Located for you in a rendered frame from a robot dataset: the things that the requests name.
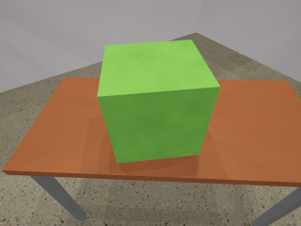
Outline carton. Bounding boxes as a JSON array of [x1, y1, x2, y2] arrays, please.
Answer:
[[97, 40, 220, 164]]

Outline table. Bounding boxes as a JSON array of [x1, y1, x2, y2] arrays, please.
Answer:
[[2, 77, 301, 226]]

